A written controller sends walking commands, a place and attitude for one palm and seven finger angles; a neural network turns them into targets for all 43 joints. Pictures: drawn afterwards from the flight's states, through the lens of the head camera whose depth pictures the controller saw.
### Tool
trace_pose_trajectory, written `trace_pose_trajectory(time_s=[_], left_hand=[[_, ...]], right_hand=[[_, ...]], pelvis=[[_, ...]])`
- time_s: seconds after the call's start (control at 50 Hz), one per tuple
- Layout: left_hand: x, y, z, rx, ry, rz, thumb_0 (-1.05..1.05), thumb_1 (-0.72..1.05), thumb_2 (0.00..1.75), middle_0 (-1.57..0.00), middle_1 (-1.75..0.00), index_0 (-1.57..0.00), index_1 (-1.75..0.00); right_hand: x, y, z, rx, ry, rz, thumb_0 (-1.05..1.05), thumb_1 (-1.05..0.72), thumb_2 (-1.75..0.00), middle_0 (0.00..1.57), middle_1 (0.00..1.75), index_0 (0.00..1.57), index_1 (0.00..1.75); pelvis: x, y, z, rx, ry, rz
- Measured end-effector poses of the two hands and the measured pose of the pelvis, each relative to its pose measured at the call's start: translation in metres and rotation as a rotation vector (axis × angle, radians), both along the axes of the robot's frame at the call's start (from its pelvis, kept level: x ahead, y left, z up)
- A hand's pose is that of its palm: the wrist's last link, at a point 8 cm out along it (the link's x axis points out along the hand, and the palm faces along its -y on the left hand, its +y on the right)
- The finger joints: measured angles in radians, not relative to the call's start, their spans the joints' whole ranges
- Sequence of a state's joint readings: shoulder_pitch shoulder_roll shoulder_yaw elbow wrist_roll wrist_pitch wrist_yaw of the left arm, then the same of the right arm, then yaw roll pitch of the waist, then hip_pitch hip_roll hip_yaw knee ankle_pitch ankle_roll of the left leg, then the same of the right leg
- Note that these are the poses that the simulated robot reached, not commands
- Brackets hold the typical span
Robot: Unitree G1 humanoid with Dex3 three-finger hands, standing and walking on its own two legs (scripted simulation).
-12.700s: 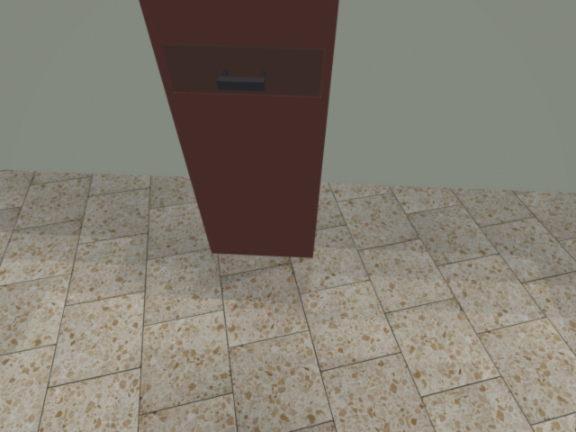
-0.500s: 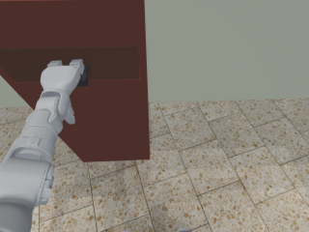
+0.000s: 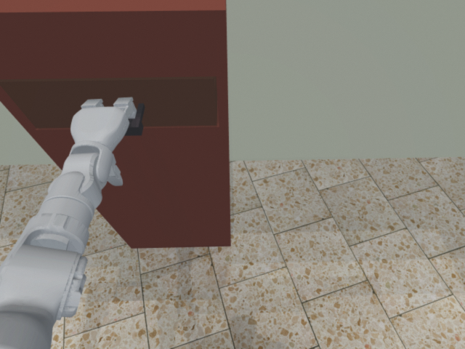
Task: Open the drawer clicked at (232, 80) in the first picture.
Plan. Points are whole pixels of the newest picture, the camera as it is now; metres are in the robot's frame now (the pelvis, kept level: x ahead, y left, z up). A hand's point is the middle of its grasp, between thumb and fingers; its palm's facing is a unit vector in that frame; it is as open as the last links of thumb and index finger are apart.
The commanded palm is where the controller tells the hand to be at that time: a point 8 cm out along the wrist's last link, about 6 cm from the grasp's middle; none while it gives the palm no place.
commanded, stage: close the thumb around the handle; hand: left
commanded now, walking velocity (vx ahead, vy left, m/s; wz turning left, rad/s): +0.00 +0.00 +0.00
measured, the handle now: (113, 118) +0.53 +0.21 +0.08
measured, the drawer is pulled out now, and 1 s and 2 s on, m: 0.00 0.01 0.13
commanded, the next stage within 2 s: pull the drawer open in 0.50 s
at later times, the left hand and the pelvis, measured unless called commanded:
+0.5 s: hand (114, 145) +0.48 +0.21 +0.05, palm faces -0.05 -0.01 -1.00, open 5.4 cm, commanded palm +0.46 +0.22 +0.11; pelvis +0.00 +0.00 +0.00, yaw +0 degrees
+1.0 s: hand (113, 151) +0.47 +0.21 +0.05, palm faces -0.02 -0.04 -1.00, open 5.3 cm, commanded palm +0.42 +0.22 +0.11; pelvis +0.01 +0.00 +0.00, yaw -2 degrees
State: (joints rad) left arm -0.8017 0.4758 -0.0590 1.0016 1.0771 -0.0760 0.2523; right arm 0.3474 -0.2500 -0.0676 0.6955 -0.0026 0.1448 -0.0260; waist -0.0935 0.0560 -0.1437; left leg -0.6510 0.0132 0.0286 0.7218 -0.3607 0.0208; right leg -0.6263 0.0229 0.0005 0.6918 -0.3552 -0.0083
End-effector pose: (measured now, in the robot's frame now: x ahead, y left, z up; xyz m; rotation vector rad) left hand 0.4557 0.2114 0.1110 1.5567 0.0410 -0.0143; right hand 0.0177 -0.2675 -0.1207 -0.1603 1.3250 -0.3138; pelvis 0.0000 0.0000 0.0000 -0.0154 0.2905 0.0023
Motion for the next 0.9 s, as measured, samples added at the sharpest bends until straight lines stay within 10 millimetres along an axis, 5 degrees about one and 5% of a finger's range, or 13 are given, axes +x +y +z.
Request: trace_pose_trajectory(time_s=[0.2,0.44,0.68,0.9], left_hand=[[0.002,-0.004,0.002,0.001,-0.003,0.001,0.0,0.16,0.58,-0.37,-1.27,-0.36,-1.27],[0.005,0.0,-0.002,0.003,0.022,0.008,0.0,0.73,0.83,-0.41,-1.33,-0.4,-1.33],[0.004,0.0,-0.003,0.006,0.009,-0.003,0.0,0.74,0.85,-0.39,-1.35,-0.42,-1.35],[-0.001,0.001,-0.004,-0.018,-0.002,-0.007,0.01,0.76,0.81,-0.34,-1.35,-0.42,-1.35]], right_hand=[[0.003,0.0,0.0,-0.005,-0.015,0.008,0.0,-0.9,-0.9,0.2,0.3,0.2,0.3],[-0.015,0.0,0.001,-0.011,0.018,-0.018,0.0,-0.9,-0.9,0.2,0.3,0.2,0.3],[-0.024,-0.001,0.001,-0.015,0.036,-0.027,0.0,-0.9,-0.9,0.2,0.3,0.2,0.3],[-0.007,0.002,0.003,0.001,0.0,-0.036,0.0,-0.9,-0.9,0.2,0.3,0.2,0.3]], pelvis=[[-0.003,0.001,-0.001,0.0,0.0,0.003],[-0.004,0.001,-0.001,-0.001,0.005,-0.005],[-0.005,0.001,-0.002,-0.002,0.009,-0.006],[0.004,0.004,0.002,0.0,-0.003,-0.026]])
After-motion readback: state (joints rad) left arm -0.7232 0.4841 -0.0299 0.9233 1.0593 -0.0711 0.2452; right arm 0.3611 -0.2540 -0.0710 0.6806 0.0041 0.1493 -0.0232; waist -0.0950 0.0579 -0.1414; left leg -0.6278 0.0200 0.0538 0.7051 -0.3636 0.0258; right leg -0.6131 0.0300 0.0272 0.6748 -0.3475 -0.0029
